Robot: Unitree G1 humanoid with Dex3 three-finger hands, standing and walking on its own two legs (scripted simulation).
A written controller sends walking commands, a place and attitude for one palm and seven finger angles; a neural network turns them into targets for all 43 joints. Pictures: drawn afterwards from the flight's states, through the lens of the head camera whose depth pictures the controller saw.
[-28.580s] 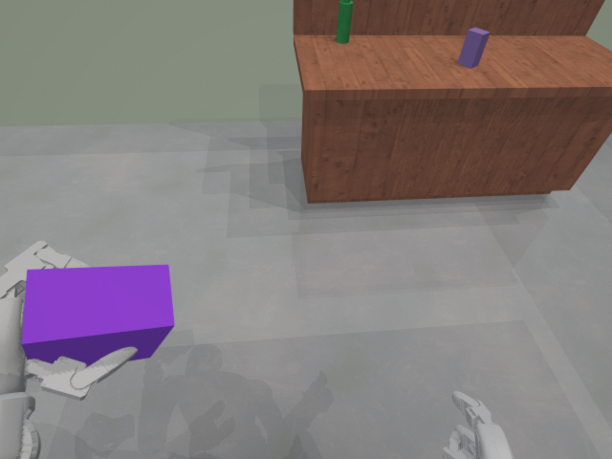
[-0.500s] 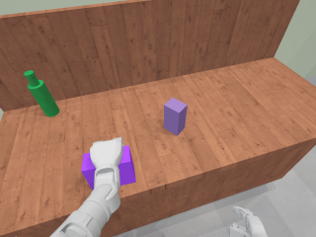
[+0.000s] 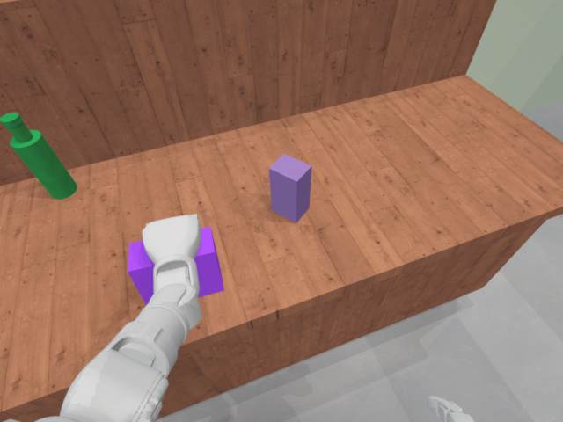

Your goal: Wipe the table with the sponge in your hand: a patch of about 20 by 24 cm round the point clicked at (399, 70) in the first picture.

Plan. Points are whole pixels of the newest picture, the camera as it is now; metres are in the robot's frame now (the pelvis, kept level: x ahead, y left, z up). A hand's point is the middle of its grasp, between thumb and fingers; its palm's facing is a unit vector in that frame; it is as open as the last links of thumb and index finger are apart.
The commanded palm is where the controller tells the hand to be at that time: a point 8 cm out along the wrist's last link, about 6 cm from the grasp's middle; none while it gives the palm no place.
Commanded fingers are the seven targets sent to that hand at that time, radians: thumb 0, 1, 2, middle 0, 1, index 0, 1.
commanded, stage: wipe forward along the third lane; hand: left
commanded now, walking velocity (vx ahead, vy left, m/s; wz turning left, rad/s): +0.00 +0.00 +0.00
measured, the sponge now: (181, 274) +0.37 +0.21 -0.06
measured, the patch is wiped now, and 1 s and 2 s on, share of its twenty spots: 0.90 1.00 1.00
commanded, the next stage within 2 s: wipe back along the third lane in 1.00 s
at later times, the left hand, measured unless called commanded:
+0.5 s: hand (174, 232) +0.43 +0.22 -0.02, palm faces -0.10 +0.01 -0.99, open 10.0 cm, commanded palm +0.42 +0.22 +0.01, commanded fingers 0.00 0.10 1.30 -1.20 -1.60 -1.20 -1.60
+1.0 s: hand (169, 206) +0.49 +0.25 -0.02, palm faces -0.11 +0.02 -0.99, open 10.0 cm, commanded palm +0.48 +0.23 +0.02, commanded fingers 0.00 0.10 1.30 -1.20 -1.60 -1.20 -1.60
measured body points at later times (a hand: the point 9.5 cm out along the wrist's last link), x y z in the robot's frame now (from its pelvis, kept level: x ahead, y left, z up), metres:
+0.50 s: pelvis -0.01 +0.01 -0.01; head +0.06 +0.01 +0.44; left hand +0.43 +0.22 +0.04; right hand +0.08 -0.25 -0.14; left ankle +0.04 +0.11 -0.71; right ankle +0.02 -0.08 -0.71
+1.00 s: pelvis +0.01 +0.04 -0.02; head +0.10 +0.06 +0.42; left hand +0.49 +0.24 +0.04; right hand +0.05 -0.22 -0.15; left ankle +0.04 +0.11 -0.71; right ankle +0.02 -0.08 -0.71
